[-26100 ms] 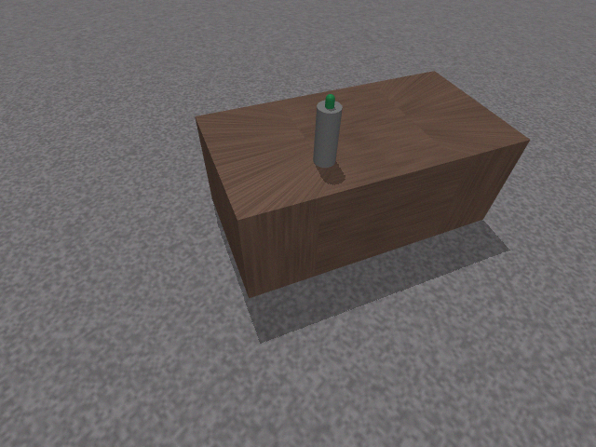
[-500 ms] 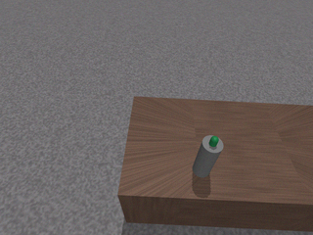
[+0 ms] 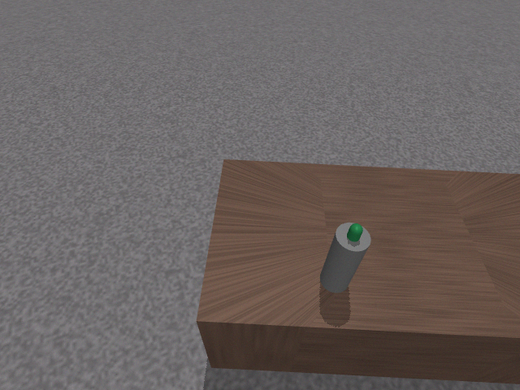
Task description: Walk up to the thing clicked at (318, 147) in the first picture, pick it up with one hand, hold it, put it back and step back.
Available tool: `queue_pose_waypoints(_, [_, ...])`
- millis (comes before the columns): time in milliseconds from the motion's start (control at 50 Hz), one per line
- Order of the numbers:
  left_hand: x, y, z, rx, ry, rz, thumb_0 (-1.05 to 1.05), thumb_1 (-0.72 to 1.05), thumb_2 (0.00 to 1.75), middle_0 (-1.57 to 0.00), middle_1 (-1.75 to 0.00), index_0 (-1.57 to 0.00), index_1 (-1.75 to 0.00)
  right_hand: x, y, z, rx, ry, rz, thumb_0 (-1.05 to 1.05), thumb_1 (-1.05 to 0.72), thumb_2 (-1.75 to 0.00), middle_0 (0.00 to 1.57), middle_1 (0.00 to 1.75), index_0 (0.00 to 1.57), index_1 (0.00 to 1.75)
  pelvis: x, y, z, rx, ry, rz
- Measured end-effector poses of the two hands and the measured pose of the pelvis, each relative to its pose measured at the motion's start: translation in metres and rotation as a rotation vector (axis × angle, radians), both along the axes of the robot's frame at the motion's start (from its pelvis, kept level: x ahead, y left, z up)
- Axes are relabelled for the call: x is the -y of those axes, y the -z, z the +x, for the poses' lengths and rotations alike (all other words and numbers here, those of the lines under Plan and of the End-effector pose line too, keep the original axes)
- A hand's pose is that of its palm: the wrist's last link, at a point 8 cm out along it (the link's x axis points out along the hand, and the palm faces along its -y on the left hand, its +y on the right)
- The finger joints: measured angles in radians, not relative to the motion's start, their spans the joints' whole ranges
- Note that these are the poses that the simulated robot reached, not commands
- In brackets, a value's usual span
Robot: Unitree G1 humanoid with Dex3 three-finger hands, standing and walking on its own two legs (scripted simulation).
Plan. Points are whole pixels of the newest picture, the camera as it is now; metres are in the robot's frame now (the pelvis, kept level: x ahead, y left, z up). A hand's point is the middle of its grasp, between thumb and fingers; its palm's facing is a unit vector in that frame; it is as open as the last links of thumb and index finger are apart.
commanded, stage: stand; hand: right
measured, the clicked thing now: (344, 255) +0.47 -0.22 -0.21
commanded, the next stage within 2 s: step back in 0.18 s
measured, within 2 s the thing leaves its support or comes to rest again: neither
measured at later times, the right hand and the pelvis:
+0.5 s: hand out of the picture +0.05 -0.27 -0.17, palm faces -0.01 +0.91 -0.41, open 7.4 cm; pelvis -0.06 +0.01 -0.02, yaw +1 degrees
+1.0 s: hand out of the picture -0.05 -0.24 -0.18, palm faces +0.04 +0.92 -0.39, open 7.4 cm; pelvis -0.15 +0.03 -0.03, yaw -4 degrees
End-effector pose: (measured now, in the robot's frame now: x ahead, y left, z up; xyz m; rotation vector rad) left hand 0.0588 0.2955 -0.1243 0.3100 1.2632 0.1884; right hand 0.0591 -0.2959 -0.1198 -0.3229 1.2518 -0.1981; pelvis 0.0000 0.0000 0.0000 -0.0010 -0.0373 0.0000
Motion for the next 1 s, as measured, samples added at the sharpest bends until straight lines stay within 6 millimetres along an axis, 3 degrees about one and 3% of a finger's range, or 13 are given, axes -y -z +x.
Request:
queue_pose_waypoints(200, [0.001, 0.000, -0.001, 0.002, -0.007, 0.002, 0.00, 0.91, 0.90, -0.20, -0.30, -0.21, -0.30, 0.002, 0.001, 0.000, 0.000, 0.002, 0.004, 0.01, -0.90, -0.90, 0.20, 0.30, 0.21, 0.30, 0.002, 0.001, -0.001, -0.003, 0.000, 0.000])
queue_pose_waypoints(420, [-0.016, 0.005, -0.001, 0.066, 0.007, 0.059, 0.00, 0.91, 0.90, -0.20, -0.30, -0.21, -0.30, 0.024, 0.008, -0.002, 0.026, 0.003, -0.042, 0.01, -0.90, -0.90, 0.20, 0.30, 0.21, 0.30, 0.002, 0.018, -0.040, -0.009, -0.011, -0.003])
queue_pose_waypoints(520, [-0.031, 0.012, -0.001, 0.100, 0.046, 0.066, 0.00, 0.91, 0.90, -0.20, -0.30, -0.21, -0.30, 0.017, 0.005, -0.022, 0.029, 0.004, -0.071, 0.00, -0.90, -0.90, 0.20, 0.30, 0.20, 0.30, -0.015, 0.025, -0.059, -0.019, -0.017, 0.001])
queue_pose_waypoints(620, [-0.053, 0.029, 0.003, 0.166, 0.045, 0.043, 0.00, 0.91, 0.90, -0.20, -0.30, -0.21, -0.30, -0.003, 0.008, -0.065, -0.031, -0.019, -0.117, 0.00, -0.90, -0.90, 0.20, 0.30, 0.20, 0.30, -0.036, 0.037, -0.079, -0.015, -0.029, 0.007])
queue_pose_waypoints(740, [-0.056, 0.025, -0.024, 0.119, 0.033, 0.024, 0.00, 0.91, 0.90, -0.20, -0.30, -0.21, -0.30, -0.028, -0.005, -0.107, -0.079, 0.007, -0.100, 0.01, -0.90, -0.90, 0.20, 0.30, 0.21, 0.30, -0.042, 0.021, -0.096, -0.025, -0.013, -0.024])
queue_pose_waypoints(860, [-0.053, 0.022, -0.062, 0.053, 0.069, 0.024, 0.00, 0.91, 0.90, -0.20, -0.30, -0.21, -0.30, -0.032, -0.002, -0.117, -0.003, 0.027, -0.087, 0.01, -0.90, -0.90, 0.20, 0.30, 0.21, 0.30, -0.045, 0.019, -0.117, -0.020, 0.031, -0.024])
queue_pose_waypoints(1000, [-0.042, 0.018, -0.098, 0.053, 0.095, 0.062, 0.01, 0.91, 0.90, -0.20, -0.30, -0.21, -0.30, -0.017, 0.021, -0.123, 0.084, 0.037, -0.047, 0.01, -0.90, -0.90, 0.20, 0.30, 0.21, 0.30, -0.034, 0.033, -0.147, -0.001, 0.066, -0.033])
